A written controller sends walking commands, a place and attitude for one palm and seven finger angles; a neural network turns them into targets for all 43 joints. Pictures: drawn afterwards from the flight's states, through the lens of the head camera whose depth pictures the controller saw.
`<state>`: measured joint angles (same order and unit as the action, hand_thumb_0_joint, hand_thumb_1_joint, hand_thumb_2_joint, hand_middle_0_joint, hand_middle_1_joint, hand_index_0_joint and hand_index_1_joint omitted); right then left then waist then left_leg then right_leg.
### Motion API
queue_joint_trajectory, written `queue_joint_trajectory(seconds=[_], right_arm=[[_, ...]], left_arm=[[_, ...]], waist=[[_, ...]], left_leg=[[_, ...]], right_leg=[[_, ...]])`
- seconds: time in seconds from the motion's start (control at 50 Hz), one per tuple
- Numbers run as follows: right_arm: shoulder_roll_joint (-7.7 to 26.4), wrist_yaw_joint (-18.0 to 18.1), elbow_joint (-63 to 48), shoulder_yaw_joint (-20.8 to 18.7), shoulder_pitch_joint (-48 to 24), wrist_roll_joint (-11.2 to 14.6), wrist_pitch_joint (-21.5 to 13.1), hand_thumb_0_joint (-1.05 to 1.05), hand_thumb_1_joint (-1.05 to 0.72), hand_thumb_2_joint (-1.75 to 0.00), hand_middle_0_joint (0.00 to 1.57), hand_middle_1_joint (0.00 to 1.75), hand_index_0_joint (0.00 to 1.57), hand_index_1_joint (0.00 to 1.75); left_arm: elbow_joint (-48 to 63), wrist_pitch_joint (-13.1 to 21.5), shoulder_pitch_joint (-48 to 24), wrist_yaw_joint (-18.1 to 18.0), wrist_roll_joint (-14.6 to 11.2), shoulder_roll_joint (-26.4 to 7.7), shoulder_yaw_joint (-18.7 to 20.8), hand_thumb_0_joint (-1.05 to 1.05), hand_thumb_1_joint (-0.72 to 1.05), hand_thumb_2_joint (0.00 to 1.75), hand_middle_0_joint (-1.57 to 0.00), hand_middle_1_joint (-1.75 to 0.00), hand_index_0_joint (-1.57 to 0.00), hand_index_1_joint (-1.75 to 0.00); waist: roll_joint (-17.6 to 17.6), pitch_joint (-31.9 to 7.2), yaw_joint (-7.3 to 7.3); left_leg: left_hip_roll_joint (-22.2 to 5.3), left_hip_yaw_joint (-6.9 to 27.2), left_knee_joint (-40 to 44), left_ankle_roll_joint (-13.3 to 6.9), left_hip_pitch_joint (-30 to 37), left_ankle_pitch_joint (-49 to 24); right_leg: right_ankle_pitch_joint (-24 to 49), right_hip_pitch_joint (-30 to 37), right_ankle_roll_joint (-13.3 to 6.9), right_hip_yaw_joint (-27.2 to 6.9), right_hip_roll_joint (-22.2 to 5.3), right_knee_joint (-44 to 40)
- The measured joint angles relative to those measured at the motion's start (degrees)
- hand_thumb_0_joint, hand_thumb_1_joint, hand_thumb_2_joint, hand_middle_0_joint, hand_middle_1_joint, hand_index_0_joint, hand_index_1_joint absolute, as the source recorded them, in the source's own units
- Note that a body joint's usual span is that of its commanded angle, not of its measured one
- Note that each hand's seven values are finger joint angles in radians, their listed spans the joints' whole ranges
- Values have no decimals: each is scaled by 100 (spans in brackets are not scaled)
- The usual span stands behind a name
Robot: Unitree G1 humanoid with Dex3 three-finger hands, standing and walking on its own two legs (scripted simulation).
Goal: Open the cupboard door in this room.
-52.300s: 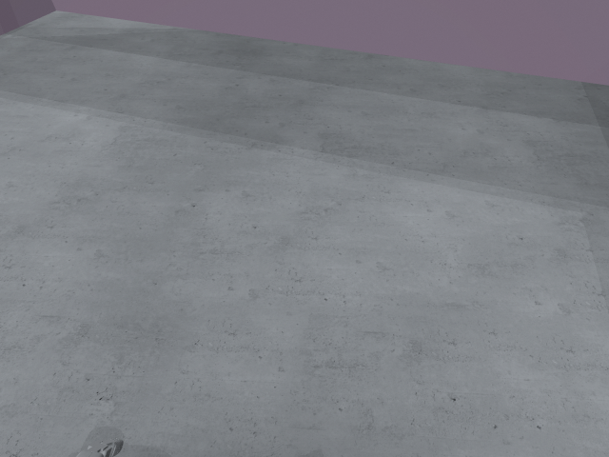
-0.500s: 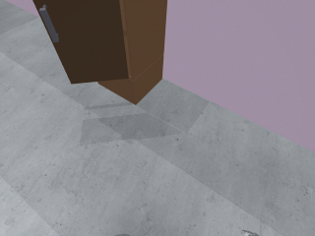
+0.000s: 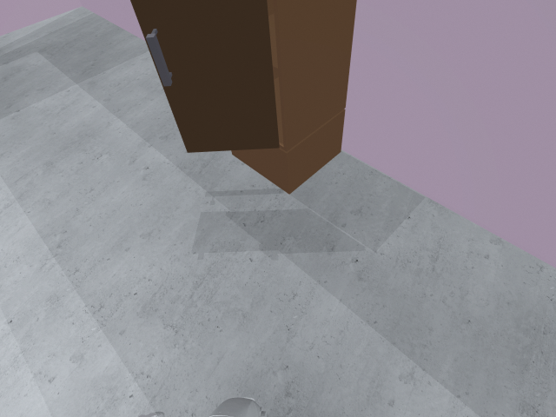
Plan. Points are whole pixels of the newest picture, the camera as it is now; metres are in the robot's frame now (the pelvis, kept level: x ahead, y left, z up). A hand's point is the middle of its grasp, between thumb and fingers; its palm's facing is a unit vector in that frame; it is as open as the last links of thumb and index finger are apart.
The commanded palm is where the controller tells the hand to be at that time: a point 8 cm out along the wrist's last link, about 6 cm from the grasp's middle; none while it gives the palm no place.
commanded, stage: take the last steps up to it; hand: left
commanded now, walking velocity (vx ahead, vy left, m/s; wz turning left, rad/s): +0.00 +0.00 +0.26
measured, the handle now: (161, 57) +1.09 +0.43 -0.04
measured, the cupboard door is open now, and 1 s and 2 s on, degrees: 45 45 45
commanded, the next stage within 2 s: come to a stop and stand still in 1.74 s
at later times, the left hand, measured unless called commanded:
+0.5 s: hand out of the picture -0.02 +0.24 -0.17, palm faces +0.22 -0.96 -0.20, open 7.4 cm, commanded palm none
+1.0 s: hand (171, 349) +0.24 +0.22 -0.14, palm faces +0.24 -0.94 -0.24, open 7.1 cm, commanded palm none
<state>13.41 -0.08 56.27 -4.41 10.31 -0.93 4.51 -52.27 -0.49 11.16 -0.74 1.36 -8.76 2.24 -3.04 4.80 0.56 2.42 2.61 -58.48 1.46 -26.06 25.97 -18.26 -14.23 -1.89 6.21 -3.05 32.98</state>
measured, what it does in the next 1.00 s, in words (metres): walks ahead: left foot, then right foot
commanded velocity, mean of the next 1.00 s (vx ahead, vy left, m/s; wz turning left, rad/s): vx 0.28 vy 0.08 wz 0.08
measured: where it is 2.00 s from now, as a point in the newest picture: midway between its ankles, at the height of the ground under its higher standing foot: (261, 322)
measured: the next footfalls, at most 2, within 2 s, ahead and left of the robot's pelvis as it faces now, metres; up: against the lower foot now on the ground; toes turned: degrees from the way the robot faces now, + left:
left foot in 0.36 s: +0.02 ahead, +0.14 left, +0.00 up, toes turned +12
right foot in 0.78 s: +0.24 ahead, -0.04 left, +0.00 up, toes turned -1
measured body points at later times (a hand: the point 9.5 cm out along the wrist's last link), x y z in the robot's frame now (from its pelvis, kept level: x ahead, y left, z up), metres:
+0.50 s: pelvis +0.03 +0.05 +0.00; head +0.04 +0.06 +0.45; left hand -0.03 +0.29 -0.15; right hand +0.11 -0.18 -0.14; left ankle -0.02 +0.13 -0.73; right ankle +0.03 -0.08 -0.67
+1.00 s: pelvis +0.20 +0.02 +0.01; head +0.23 +0.00 +0.46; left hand +0.23 +0.27 -0.12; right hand +0.21 -0.20 -0.16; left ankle +0.16 +0.18 -0.65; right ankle +0.20 -0.04 -0.73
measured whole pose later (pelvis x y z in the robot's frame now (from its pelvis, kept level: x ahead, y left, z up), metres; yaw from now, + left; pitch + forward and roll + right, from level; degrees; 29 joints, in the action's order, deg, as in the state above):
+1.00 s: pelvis +0.20 +0.02 +0.01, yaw +10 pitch +0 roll +2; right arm 9.7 0.2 63.6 -3.5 17.5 -1.5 -0.1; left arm -57.0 4.9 11.2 -1.0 0.7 -8.1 4.5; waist -1.6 2.9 0.9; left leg -4.5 -1.8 -61.1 0.8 -29.4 13.5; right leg -13.4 -10.8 -4.3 10.6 -1.4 23.3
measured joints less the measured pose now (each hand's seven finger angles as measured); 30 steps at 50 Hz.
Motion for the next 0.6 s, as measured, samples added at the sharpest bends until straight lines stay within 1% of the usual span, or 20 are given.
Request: queue_joint_trajectory(seconds=[0.04,0.08,0.14,0.22,0.26,0.3,0.34,0.36,0.38,0.4,0.42,0.46,0.48,0.54,0.6], right_arm=[[3,-18,71,-18,0,3,17,0,-91,-89,20,30,20,30],[-28,-22,119,-20,17,8,13,0,-91,-89,20,30,20,30],[-85,-19,193,-2,33,10,-6,0,-91,-89,19,30,19,30],[-143,-55,259,39,3,0,-50,0,-91,-89,19,30,19,30],[-178,-88,252,58,-38,-4,-84,0,-91,-89,19,30,19,30],[-214,-116,209,78,-81,-10,-141,0,-91,-89,19,30,19,30],[-236,-126,125,107,-88,-14,-245,0,-91,-89,19,30,19,30],[-215,-119,50,114,-60,-26,-321,0,-91,-89,19,30,19,30],[-220,-87,-8,111,-47,-49,-394,0,-91,-89,19,30,19,30],[-253,-48,-34,126,-28,-66,-450,0,-91,-89,19,30,20,30],[-290,-15,-48,149,30,-74,-492,0,-91,-89,19,30,20,30],[-350,48,-34,199,221,-75,-550,0,-91,-89,20,30,20,30],[-379,72,3,224,325,-71,-579,0,-91,-89,20,30,20,30],[-457,104,186,294,634,-47,-656,0,-91,-89,20,30,20,30],[-525,108,398,333,909,-32,-688,0,-91,-89,20,30,20,30]], left_arm=[[-59,-3,82,-12,1,72,-19,0,90,90,-20,-30,-20,-30],[-118,3,145,-65,4,73,25,0,92,90,-20,-30,-20,-30],[-208,42,225,-49,26,8,51,0,93,90,-20,-30,-20,-30],[-351,110,348,12,52,-67,96,0,92,90,-20,-30,-20,-30],[-436,132,444,39,66,-122,130,0,92,90,-20,-30,-20,-30],[-542,128,565,63,71,-192,168,0,91,90,-20,-30,-20,-30],[-659,84,721,86,59,-262,208,0,91,90,-20,-30,-20,-30],[-701,39,812,106,44,-273,224,0,91,90,-20,-30,-20,-30],[-755,-31,842,120,37,-294,235,0,91,90,-20,-30,-20,-30],[-815,-100,842,125,46,-325,239,0,91,90,-20,-30,-20,-30],[-869,-150,831,129,60,-351,236,0,91,90,-20,-30,-20,-29],[-928,-177,769,154,71,-366,220,0,91,90,-20,-30,-20,-29],[-925,-162,719,172,72,-362,207,1,91,90,-19,-30,-19,-29],[-836,-80,527,203,58,-316,157,1,91,90,-19,-30,-19,-29],[-722,-35,304,209,39,-234,117,1,91,90,-19,-30,-19,-29]], waist=[[47,-12,16],[126,-34,17],[240,-61,-36],[349,-84,-184],[429,-96,-272],[516,-122,-338],[575,-185,-366],[520,-254,-342],[506,-259,-305],[542,-239,-290],[571,-246,-278],[566,-289,-246],[554,-297,-235],[497,-291,-220],[437,-276,-188]], left_leg=[[-60,-99,-494,55,-117,-174],[-134,-171,-455,106,-72,-240],[-223,-280,190,141,199,-139],[-282,-473,1014,105,544,7],[-280,-579,1338,51,681,74],[-267,-690,1789,-6,862,-37],[-242,-785,2531,-78,1184,-306],[-260,-714,2880,-197,1298,-425],[-247,-690,2886,-291,1250,-901],[-207,-713,2762,-348,1225,-984],[-172,-735,2728,-382,1259,-917],[-117,-731,2920,-409,1438,-819],[-89,-723,3093,-413,1564,-840],[-24,-701,3622,-415,1951,-1008],[16,-715,3969,-422,2270,-1045]], right_leg=[[106,120,0,81,-41,-214],[187,204,-13,169,-84,-383],[245,286,-16,300,-149,-530],[248,342,33,485,-243,-590],[223,350,80,555,-316,-570],[172,343,148,609,-402,-508],[37,266,240,631,-488,-284],[-179,143,264,643,-481,-26],[-561,-35,278,542,-477,426],[-850,-265,254,328,-455,1001],[-949,-513,219,135,-413,1571],[-766,-957,187,-83,-342,2417],[-580,-1134,184,-143,-328,2655],[-86,-1506,213,-229,-327,2785],[221,-1658,244,-224,-346,2335]])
